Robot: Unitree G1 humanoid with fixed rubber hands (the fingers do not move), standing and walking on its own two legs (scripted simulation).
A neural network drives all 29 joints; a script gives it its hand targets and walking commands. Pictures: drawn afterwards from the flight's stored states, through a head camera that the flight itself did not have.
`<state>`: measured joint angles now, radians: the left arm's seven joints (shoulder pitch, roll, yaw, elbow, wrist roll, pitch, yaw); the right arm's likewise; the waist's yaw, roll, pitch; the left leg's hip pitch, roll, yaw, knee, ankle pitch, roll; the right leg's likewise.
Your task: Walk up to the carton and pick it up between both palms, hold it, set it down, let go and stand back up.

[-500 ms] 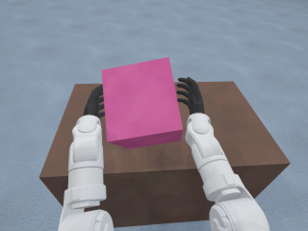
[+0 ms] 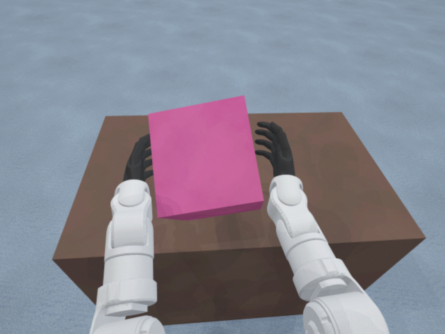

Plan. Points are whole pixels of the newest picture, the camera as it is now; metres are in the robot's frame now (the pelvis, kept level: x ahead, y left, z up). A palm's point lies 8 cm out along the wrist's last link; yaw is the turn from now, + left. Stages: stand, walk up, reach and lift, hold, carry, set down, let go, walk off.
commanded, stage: set down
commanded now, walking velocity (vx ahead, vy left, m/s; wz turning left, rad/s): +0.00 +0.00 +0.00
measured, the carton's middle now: (211, 167) +0.40 +0.02 +0.09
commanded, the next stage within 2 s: none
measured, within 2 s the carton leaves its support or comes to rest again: neither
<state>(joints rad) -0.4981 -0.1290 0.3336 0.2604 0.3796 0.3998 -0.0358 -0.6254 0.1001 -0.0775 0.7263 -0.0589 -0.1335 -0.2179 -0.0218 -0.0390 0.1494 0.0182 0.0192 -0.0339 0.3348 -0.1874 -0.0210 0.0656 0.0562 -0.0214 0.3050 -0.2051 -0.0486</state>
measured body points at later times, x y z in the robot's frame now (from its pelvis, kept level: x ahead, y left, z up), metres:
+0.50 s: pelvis -0.01 +0.00 +0.00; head +0.03 +0.02 +0.45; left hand +0.37 +0.15 +0.07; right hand +0.39 -0.10 +0.06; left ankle +0.01 +0.14 -0.75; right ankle -0.01 -0.08 -0.75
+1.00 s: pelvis +0.02 +0.00 +0.00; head +0.08 +0.02 +0.45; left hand +0.39 +0.15 +0.04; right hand +0.42 -0.11 +0.03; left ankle +0.01 +0.14 -0.75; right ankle -0.01 -0.08 -0.75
